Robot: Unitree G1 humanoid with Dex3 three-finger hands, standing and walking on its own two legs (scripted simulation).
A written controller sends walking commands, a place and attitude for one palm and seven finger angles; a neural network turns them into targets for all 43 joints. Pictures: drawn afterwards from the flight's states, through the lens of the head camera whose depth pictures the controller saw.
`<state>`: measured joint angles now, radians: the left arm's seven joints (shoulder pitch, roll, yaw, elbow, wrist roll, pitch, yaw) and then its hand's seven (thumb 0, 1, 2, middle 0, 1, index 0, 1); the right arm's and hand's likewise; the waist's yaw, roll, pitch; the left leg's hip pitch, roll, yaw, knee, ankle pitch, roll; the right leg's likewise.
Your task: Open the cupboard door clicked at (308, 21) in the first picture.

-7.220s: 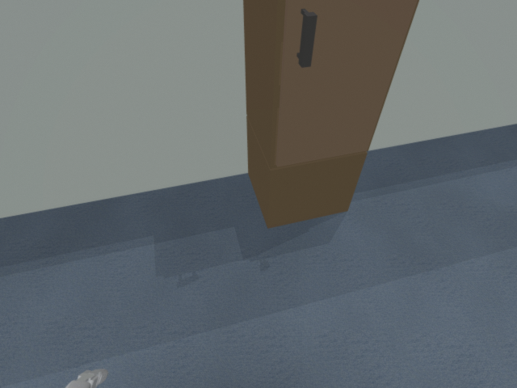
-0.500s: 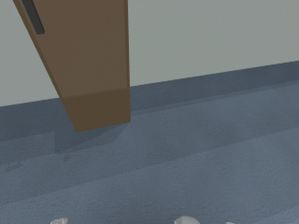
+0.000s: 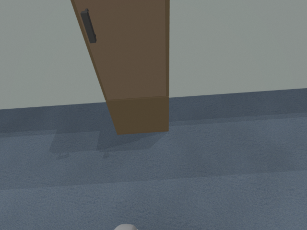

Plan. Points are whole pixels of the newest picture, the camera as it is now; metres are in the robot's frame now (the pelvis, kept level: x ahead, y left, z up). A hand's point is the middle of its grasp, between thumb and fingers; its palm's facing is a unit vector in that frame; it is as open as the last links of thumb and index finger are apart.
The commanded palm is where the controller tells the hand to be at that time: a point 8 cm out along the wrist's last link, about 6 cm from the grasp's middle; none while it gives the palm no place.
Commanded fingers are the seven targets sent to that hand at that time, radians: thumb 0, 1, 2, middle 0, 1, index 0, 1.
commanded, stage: take the last steps up to it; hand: left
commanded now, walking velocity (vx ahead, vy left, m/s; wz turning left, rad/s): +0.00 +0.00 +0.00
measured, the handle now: (89, 25) +0.90 +0.32 +0.14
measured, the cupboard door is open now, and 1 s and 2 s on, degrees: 0 0 0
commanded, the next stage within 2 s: come to a stop and stand still in 1.26 s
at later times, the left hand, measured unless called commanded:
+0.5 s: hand out of the picture +0.05 +0.26 -0.17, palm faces +0.13 -0.97 -0.18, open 7.4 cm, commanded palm none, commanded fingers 0.00 0.90 0.90 -0.20 -0.30 -0.20 -0.30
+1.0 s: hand (95, 210) +0.22 +0.21 -0.17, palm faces +0.16 -0.97 -0.20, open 7.2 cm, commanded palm none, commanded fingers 0.00 0.90 0.90 -0.20 -0.30 -0.20 -0.30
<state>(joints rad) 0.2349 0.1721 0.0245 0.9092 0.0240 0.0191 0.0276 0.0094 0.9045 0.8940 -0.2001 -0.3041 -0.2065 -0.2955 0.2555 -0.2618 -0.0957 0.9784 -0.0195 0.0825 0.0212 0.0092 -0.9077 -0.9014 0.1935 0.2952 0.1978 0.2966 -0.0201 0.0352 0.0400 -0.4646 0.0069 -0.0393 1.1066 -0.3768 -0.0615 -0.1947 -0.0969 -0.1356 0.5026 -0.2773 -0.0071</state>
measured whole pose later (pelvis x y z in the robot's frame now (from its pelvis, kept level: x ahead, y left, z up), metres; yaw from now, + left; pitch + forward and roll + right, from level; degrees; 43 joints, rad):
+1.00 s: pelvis +0.22 +0.03 +0.00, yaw +6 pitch -1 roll -1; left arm 0.30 0.17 0.04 1.09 0.03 -0.05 0.01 0.00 0.93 0.89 -0.20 -0.30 -0.20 -0.29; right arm 0.26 -0.17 -0.06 1.04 -0.02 -0.01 0.02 0.01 -0.91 -0.90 0.19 0.29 0.19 0.30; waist 0.00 0.02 0.00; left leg -0.51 0.13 0.07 0.88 -0.24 -0.02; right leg -0.15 -0.02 -0.18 0.40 -0.23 -0.03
